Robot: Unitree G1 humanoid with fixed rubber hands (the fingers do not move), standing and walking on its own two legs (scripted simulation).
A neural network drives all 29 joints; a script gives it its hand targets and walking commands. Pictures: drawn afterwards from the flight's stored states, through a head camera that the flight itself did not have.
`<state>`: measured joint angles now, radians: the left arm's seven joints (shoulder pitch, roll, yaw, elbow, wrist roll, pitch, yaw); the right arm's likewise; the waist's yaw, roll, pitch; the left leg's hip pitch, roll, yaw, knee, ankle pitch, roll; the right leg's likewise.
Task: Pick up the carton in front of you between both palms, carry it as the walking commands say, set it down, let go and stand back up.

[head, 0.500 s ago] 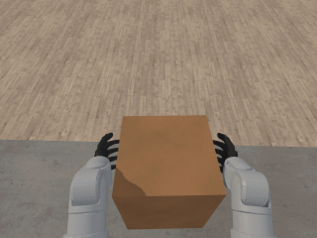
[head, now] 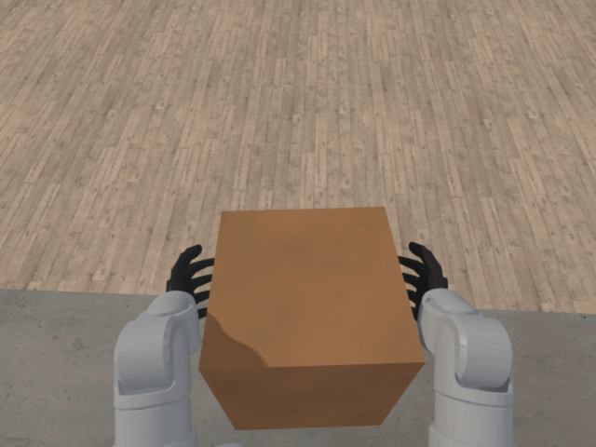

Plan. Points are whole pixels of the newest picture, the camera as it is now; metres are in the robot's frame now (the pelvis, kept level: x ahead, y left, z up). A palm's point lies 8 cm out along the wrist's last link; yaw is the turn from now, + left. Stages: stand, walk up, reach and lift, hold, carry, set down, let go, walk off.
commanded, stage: carry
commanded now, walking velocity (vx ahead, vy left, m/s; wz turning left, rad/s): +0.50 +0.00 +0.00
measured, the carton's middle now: (305, 324) +0.27 +0.01 +0.01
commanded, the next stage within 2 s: none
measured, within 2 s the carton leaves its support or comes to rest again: neither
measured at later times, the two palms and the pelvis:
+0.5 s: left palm (222, 112) +0.64 +0.16 +0.10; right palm (391, 122) +0.60 -0.14 +0.11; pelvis +0.33 +0.04 +0.00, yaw -5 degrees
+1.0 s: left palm (258, 10) +1.05 +0.13 +0.13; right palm (378, 10) +1.06 -0.17 +0.12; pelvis +0.65 -0.03 -0.01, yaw -2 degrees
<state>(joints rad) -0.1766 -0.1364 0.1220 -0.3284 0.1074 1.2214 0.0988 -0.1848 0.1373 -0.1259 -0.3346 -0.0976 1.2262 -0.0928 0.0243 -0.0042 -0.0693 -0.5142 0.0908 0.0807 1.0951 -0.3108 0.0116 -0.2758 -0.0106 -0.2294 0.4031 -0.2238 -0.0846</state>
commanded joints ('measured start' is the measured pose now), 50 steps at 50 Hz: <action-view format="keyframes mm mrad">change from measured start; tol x16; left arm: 1 -500 -943 -752 -119 -442 -17 -271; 25 -572 -776 -714 -203 -394 29 -214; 42 -1290 -720 -452 368 -480 127 -182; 50 -1572 -974 -438 237 -561 84 -199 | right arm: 1 -425 938 730 -58 368 -30 246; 25 -578 781 730 -220 446 27 239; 34 -962 612 623 49 465 98 214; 45 -1465 853 453 319 480 110 161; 50 -1447 918 403 333 421 82 135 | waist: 1 -8 -85 -277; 13 -14 -178 -166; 17 -57 289 -406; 21 -41 43 -339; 38 -25 163 -208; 42 69 -359 -517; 50 41 -85 -478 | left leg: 1 -144 17 -2 -125 65 -9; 10 -84 -59 154 -556 285 17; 14 315 -145 236 -644 231 40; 15 525 -71 142 -639 157 40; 17 830 341 -648 -873 -30 262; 23 588 220 -172 -853 322 140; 35 586 125 28 -812 494 145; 39 543 73 138 -433 756 69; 42 -141 -182 -20 291 -226 5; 50 -332 -42 -63 220 -52 49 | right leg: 1 360 -278 300 -207 249 -48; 11 389 -209 93 -173 601 -17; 14 333 -171 -5 147 768 33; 17 -318 52 127 858 -231 92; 18 -375 -17 227 964 -225 61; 36 -329 -27 60 229 167 8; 40 261 14 54 107 93 -6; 42 620 -354 815 -70 -7 -223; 45 517 -298 565 35 294 -152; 50 523 -256 416 31 358 -138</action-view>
